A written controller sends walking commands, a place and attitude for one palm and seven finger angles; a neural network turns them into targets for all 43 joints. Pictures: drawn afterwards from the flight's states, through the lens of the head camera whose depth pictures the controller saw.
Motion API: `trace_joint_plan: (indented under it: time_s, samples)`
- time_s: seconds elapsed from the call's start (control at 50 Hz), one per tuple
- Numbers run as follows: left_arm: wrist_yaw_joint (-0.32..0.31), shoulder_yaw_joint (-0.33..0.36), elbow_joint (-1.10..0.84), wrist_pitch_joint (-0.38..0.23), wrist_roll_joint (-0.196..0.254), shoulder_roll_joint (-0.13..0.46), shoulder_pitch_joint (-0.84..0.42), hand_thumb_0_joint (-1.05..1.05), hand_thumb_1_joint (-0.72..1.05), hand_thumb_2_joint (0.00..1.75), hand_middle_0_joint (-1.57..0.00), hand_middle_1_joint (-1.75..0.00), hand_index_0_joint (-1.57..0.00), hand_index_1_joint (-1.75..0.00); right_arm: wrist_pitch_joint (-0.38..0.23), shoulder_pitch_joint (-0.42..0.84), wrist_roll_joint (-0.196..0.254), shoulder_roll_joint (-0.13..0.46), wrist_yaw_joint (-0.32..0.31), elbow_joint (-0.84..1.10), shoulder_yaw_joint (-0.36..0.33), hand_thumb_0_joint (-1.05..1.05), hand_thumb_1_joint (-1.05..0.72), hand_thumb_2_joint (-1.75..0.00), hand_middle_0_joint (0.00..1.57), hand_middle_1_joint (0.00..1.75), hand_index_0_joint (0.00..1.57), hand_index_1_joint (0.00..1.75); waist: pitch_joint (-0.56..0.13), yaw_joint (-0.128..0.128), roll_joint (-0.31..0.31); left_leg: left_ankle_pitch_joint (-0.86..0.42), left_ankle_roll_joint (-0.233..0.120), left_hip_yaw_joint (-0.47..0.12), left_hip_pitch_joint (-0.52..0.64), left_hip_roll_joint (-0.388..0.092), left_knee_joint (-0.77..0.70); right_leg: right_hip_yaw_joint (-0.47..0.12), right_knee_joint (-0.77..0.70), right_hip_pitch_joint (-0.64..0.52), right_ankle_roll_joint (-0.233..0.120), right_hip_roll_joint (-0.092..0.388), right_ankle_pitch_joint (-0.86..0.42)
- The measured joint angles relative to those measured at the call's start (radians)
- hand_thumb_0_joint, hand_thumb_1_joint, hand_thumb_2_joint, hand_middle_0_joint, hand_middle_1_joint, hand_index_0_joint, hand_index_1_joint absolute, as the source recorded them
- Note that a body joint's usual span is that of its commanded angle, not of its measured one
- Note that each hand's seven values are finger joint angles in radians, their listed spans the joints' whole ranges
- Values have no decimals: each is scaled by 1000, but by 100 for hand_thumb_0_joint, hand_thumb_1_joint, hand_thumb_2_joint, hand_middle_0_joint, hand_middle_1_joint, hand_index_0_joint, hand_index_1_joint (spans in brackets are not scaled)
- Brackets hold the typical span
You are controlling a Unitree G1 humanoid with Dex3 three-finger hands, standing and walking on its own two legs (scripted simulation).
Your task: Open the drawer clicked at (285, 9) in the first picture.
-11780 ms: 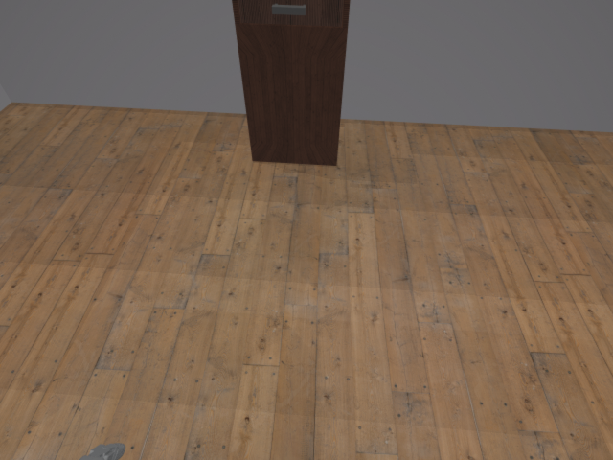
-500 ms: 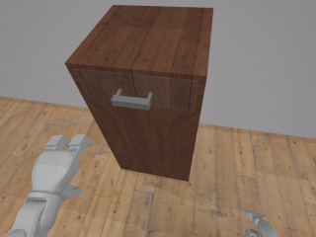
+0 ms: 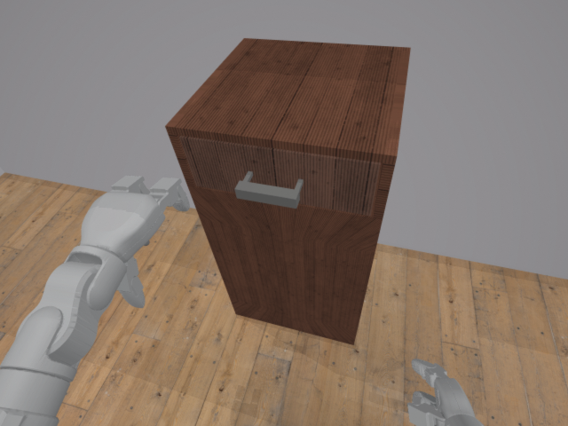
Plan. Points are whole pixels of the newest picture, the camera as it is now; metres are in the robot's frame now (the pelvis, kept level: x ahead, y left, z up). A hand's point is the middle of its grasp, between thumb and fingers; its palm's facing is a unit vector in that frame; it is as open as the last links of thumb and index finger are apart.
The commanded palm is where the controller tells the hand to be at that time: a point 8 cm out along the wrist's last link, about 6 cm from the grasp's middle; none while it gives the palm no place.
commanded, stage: raise the hand with hooked fingers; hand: left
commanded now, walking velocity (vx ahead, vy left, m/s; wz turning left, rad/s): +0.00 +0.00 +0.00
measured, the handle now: (270, 186) +0.55 +0.11 +0.00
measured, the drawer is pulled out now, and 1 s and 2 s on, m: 0.00 0.00 0.00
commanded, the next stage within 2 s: move the hooked fingers above the handle in 0.36 s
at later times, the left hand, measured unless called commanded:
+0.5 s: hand (153, 255) +0.29 +0.22 +0.11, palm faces +0.03 -0.05 -1.00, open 13.8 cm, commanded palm +0.28 +0.23 +0.16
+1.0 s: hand (195, 227) +0.36 +0.19 +0.08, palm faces -0.03 -0.04 -1.00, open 13.8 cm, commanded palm +0.35 +0.20 +0.15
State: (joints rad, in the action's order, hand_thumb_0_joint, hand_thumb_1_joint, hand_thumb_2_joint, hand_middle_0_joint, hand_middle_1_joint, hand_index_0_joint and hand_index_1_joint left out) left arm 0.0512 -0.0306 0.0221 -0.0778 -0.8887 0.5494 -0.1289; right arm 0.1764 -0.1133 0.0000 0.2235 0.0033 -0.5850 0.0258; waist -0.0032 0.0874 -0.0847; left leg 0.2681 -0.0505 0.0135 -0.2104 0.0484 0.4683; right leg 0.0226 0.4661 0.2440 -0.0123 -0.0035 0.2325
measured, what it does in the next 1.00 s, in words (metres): stands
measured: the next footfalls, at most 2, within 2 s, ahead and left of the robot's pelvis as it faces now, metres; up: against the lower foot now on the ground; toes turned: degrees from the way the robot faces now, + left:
none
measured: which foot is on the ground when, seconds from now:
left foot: down 0.00-1.00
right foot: down 0.00-1.00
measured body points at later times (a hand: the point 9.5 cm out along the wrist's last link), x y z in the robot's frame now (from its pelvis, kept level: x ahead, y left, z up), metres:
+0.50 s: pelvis -0.02 -0.01 +0.00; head +0.00 -0.05 +0.45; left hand +0.28 +0.22 +0.16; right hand +0.15 -0.24 -0.12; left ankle -0.01 +0.08 -0.74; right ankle +0.01 -0.11 -0.74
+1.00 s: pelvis -0.01 -0.02 +0.00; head +0.03 -0.05 +0.45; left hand +0.36 +0.19 +0.14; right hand +0.13 -0.27 -0.13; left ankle -0.01 +0.08 -0.74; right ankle +0.01 -0.11 -0.74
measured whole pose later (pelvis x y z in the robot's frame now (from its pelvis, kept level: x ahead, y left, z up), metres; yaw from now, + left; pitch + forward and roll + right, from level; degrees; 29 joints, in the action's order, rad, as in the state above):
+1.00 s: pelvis -0.01 -0.02 +0.00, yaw -1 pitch +5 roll +1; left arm -0.02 -0.07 0.34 -0.17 -0.94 0.51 -0.36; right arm 0.17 -0.20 0.01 0.27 -0.01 -0.63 -0.03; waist -0.02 0.04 -0.06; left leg 0.25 -0.03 0.03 -0.31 0.03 0.48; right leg 0.01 0.50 0.36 -0.03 -0.02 0.23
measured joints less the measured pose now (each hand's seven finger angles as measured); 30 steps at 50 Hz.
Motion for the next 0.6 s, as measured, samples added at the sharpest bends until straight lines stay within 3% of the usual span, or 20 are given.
trace_joint_plan:
  time_s: [0.14, 0.28, 0.4, 0.5, 0.6]
  samples:
    - [34, 36, 6, -49, 27, 7, 13, -1, -48, 30, -32, -120, -31, -120, 2, -41, 2, 28, 9, -9, -22, 1, -91, -90, 20, 30, 20, 30, 10, -10, 4, -22, 1, 8, -3, -2, -24, -8, -21, 7, -1, -2, -24]
    - [-25, 36, -22, -111, 17, 1, 53, -1, -49, 30, -32, -120, -32, -120, -6, -68, -1, 54, 5, -32, -52, 1, -91, -90, 20, 30, 20, 30, 20, -10, 9, -30, 3, 12, -18, -2, -22, -11, -13, 25, -3, -2, -30]
    - [-66, 37, 13, -83, 5, -2, 32, 0, -49, 30, -32, -120, -32, -120, -5, -59, 8, 51, 4, -43, -56, 1, -91, -90, 20, 30, 20, 30, 20, -9, 8, -38, 7, 12, -24, -3, -23, -11, -6, 36, -7, -3, -33]
    - [-50, 23, 24, -59, 8, -8, 29, -1, -49, 30, -32, -120, -32, -120, -9, -45, 10, 41, 0, -36, -47, 1, -91, -90, 20, 30, 20, 30, 14, -13, -2, -42, 9, 12, -18, -6, -28, -11, -8, 31, -10, -6, -36]
    - [-35, -13, 100, -73, 0, -16, -30, -1, -49, 30, -32, -120, -32, -120, -20, -31, 13, 31, -10, -33, -34, 1, -91, -90, 20, 30, 20, 30, 14, -11, 1, -44, 14, 4, -26, -8, -24, -3, -4, 37, -15, -7, -35]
